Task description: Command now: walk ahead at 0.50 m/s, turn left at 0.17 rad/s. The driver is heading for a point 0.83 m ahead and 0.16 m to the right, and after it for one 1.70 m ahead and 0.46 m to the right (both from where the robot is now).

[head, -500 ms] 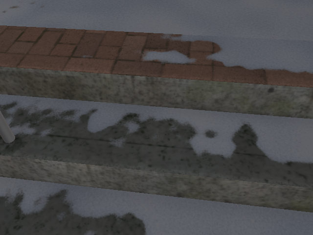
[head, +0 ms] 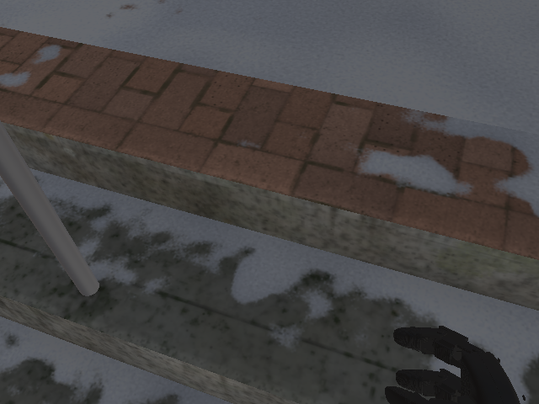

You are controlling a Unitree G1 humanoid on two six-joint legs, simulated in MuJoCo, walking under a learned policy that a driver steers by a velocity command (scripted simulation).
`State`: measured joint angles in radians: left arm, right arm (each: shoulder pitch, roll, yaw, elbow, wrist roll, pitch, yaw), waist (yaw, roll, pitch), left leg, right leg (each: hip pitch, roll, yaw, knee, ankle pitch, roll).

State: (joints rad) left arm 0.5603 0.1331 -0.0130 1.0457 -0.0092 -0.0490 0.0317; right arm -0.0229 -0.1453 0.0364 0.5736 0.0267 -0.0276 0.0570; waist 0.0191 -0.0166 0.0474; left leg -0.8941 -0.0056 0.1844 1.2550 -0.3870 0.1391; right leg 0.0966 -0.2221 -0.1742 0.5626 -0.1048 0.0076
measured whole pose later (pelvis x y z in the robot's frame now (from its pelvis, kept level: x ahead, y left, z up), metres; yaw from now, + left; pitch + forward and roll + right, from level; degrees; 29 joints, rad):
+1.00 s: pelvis +0.61 +0.00 +0.29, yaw -3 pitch +6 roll +1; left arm 0.62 0.02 -0.05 1.09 0.01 -0.03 0.03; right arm 0.01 -0.04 0.14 0.70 0.00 -0.08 0.05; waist 0.13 0.03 -0.06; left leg -1.35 0.15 0.08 1.75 -0.19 0.00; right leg -0.08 0.00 -0.02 0.41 -0.40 -0.04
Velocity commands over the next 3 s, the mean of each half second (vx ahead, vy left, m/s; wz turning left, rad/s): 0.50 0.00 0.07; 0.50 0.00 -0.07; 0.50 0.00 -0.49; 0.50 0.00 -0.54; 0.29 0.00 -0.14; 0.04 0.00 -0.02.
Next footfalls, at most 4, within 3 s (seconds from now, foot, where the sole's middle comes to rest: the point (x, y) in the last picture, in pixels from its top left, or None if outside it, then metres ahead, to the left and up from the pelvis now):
0.52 right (351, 337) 0.50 -0.10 -0.48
1.08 left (240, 137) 0.90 0.13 -0.32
1.66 right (378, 76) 1.11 -0.20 -0.32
2.18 left None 1.48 -0.19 -0.32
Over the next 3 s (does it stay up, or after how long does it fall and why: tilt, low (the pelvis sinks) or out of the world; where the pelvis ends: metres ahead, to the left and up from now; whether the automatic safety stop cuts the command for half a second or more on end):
stays up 1.39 -0.26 0.45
